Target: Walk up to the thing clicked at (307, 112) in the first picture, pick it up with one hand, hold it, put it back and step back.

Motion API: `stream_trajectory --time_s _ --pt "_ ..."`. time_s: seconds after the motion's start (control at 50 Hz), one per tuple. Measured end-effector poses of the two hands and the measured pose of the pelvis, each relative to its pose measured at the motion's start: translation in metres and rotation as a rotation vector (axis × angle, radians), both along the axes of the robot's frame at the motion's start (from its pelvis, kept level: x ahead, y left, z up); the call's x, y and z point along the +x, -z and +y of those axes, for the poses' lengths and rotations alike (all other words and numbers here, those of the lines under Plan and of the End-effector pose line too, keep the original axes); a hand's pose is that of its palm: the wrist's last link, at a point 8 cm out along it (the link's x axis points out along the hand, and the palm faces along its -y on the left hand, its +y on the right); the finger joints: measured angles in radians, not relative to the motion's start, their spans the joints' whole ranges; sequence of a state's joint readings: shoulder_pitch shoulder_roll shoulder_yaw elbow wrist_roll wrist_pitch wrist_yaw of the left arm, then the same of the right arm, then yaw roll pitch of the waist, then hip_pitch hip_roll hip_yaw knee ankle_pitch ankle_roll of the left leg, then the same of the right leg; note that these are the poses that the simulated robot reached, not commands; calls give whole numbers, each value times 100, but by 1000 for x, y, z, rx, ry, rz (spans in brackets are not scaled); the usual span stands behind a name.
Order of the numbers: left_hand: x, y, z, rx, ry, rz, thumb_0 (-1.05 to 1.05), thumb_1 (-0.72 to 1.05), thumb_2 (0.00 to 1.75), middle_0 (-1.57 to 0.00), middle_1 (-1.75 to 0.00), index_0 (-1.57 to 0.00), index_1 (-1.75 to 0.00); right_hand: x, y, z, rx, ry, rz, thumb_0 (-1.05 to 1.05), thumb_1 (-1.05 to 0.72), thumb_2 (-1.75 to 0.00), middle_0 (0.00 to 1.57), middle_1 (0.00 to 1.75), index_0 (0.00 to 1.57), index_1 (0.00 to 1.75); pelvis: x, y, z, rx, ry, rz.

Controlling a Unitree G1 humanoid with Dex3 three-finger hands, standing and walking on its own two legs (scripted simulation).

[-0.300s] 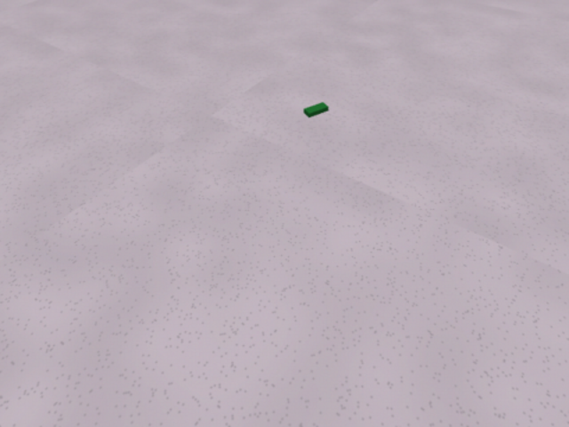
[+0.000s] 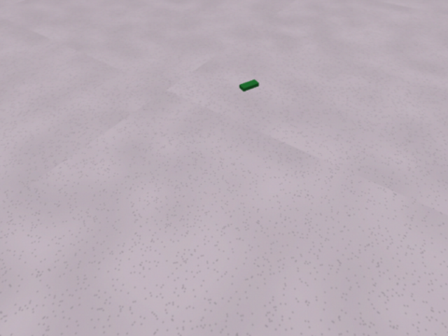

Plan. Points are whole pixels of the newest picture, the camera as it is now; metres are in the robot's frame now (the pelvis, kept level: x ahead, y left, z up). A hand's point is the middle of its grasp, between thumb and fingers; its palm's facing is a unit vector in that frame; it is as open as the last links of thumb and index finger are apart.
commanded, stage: stand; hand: left
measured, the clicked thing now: (249, 85) +1.99 -0.12 -0.77
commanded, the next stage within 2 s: walk up in 0.82 s
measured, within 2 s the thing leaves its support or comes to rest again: neither
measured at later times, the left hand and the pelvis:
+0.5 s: hand out of the picture +0.08 +0.25 -0.16, palm faces -0.03 -0.94 -0.33, open 7.4 cm; pelvis +0.00 +0.00 +0.00, yaw +0 degrees
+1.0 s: hand out of the picture +0.10 +0.29 -0.15, palm faces +0.12 -0.94 -0.33, open 7.4 cm; pelvis +0.03 +0.00 -0.01, yaw +6 degrees
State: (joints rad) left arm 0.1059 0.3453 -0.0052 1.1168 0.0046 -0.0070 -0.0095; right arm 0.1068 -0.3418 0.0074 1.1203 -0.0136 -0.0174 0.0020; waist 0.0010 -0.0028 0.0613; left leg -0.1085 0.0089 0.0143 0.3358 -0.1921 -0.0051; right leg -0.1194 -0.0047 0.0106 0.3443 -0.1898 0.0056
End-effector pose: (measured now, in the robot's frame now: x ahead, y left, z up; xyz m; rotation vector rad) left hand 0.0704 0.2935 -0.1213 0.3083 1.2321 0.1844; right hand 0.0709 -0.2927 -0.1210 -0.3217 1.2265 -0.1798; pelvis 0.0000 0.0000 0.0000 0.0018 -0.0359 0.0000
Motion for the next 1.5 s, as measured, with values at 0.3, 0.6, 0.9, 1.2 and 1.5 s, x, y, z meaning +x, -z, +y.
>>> stream_trajectory --time_s 0.3,0.6,0.9,1.2,1.5 --pt "4 -1 0 1 0 -11 0 90 90 -20 -30 -21 -30 4 -1 0 -2 0 -7 1 -91 -90 21 30 20 30 2 0 0 0 -1 -2" --pt "2 0 1 1 2 1 0 90 90 -20 -30 -21 -30 1 -2 -2 -7 3 8 1 -91 -90 21 30 20 30 4 -1 0 -2 -3 2" --pt "11 -3 13 -24 -31 -64 0 90 90 -20 -30 -21 -30 3 -6 -9 -10 -29 -12 1 -91 -90 21 30 20 30 11 4 -1 -8 -44 19" --pt "2 28 87 0 -255 -37 0 90 90 -20 -30 -20 -30 167 -44 -5 -195 -262 -163 1 -91 -90 21 30 20 30 98 28 31 0 -190 -9" --pt "184 11 78 -66 -233 -157 0 90 90 -20 -30 -20 -30 268 -42 10 -151 -276 -63 1 -90 -90 21 30 20 31 248 13 31 29 -286 -19"
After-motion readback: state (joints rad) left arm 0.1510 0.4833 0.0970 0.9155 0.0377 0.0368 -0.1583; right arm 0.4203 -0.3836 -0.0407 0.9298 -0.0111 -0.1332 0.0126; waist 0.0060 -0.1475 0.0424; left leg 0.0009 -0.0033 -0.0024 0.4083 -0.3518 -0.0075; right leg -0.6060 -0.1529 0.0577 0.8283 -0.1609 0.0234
